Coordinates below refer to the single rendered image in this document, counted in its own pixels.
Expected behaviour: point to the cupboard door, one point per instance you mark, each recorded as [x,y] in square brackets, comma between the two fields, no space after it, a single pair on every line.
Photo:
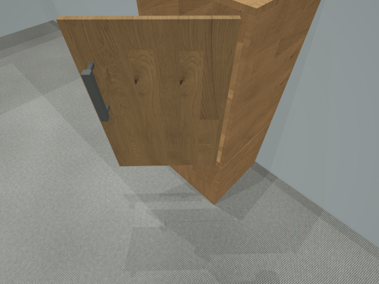
[165,78]

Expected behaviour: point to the handle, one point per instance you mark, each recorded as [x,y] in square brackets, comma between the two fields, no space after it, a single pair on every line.
[93,90]

